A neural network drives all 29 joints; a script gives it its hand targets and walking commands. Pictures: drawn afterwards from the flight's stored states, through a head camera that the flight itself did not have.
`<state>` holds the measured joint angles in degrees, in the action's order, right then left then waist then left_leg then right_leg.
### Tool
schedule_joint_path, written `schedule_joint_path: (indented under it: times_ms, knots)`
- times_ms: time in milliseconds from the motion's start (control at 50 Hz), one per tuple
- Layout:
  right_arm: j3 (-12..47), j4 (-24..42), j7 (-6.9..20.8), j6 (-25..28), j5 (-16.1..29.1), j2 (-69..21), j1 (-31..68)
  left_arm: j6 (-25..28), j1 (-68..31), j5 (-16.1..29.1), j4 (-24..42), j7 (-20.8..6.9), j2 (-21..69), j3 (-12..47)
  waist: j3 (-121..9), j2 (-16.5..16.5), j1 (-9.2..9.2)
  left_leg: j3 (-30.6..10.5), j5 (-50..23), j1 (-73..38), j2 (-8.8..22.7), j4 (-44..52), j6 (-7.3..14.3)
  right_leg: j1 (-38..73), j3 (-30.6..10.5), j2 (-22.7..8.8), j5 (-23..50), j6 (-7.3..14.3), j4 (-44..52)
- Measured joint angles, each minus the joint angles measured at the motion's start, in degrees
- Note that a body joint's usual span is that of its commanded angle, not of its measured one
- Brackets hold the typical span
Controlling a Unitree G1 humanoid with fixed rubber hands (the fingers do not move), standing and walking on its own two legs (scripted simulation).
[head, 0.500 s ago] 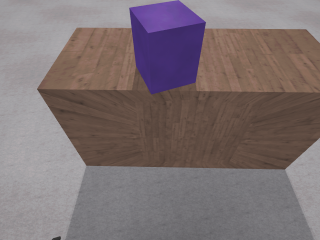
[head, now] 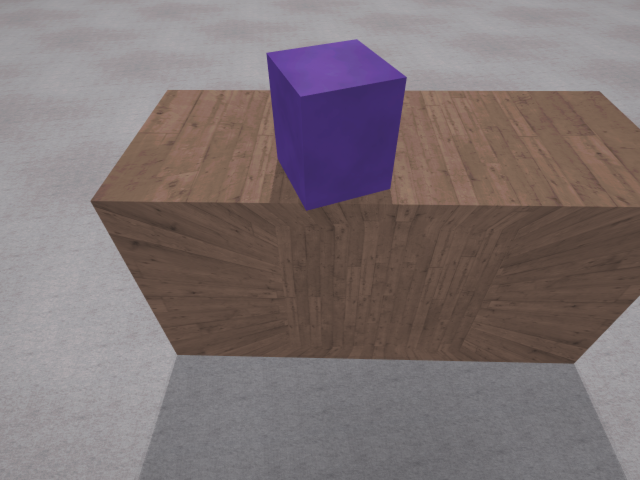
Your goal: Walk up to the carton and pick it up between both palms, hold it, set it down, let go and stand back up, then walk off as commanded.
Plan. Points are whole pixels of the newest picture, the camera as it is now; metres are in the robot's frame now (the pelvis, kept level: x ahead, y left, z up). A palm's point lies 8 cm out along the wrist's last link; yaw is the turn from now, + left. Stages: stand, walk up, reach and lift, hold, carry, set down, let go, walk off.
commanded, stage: walk up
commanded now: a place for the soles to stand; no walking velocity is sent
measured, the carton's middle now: (331, 124) +0.79 -0.02 +0.06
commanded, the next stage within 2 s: none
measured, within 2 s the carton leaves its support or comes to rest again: neither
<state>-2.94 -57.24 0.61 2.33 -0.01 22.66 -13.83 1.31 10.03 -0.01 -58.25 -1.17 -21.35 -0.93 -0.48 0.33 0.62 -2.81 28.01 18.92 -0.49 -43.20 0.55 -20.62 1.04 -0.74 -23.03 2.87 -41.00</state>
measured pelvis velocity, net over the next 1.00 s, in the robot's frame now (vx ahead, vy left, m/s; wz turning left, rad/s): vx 0.26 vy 0.01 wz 0.03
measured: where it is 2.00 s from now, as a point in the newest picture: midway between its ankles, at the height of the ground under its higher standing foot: (327, 449)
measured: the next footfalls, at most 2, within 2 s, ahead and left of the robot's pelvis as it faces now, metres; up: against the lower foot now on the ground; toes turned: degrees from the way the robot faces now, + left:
right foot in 0.64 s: +0.28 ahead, -0.08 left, +0.00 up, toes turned +0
left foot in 1.10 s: +0.40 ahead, +0.15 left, +0.00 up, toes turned +5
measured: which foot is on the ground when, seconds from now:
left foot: down 0.00-0.66, up 0.68-1.00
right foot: down 0.00-0.20, up 0.22-0.62, down 0.64-1.00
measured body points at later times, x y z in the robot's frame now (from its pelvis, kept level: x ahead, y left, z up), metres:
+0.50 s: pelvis +0.11 +0.05 +0.01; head +0.13 +0.08 +0.46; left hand +0.19 +0.35 -0.12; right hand +0.16 -0.27 -0.08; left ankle +0.06 +0.16 -0.72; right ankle +0.14 -0.09 -0.67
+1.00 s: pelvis +0.26 +0.01 +0.01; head +0.30 +0.00 +0.45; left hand +0.32 +0.32 -0.11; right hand +0.35 -0.30 -0.11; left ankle +0.31 +0.16 -0.68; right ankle +0.24 -0.08 -0.72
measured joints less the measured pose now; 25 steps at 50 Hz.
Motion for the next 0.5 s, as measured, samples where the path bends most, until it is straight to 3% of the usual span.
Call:
schedule_joint_path:
  times_ms: [120,180,240,300,500]
  knots:
    - [0.01,1.82,1.13,0.03,0.00,0.33,-0.03,0.84,1.23,0.00,0.90,-0.12,-0.02,0.00,1.89,0.01,-0.35,3.00,0.82,2.97,1.08,-3.76,0.07,3.49,0.03,-2.23,1.45,0.83,4.60]
    - [0.00,2.04,1.44,0.22,0.00,0.45,-0.15,0.59,1.72,0.00,1.23,-0.31,-0.01,0.01,1.77,0.11,-0.28,4.20,-0.42,2.24,1.89,0.87,0.07,3.97,0.12,-2.88,2.12,0.34,4.38]
    - [-0.02,1.86,1.37,1.52,0.00,0.27,-1.14,-0.21,1.73,-0.01,2.06,-0.34,-0.01,-0.01,3.12,-0.10,-0.14,4.44,-9.42,-0.65,1.44,3.99,0.26,3.17,0.13,-2.71,-2.53,-0.07,-5.49]
    - [-0.03,1.41,1.13,1.77,0.00,0.16,-2.95,-0.60,1.71,0.00,2.97,-0.35,-0.12,0.00,2.93,-0.30,0.24,3.85,-8.59,-3.59,1.72,5.81,0.92,0.36,0.07,-0.56,-2.18,-0.19,-14.43]
    - [-0.02,3.90,0.43,2.59,0.00,0.14,-3.97,-0.60,1.72,0.00,6.78,-0.93,-0.29,0.00,6.53,-1.47,0.64,3.36,-5.95,-11.90,2.21,11.11,0.82,-3.56,-0.03,-0.51,1.92,-1.96,-13.02]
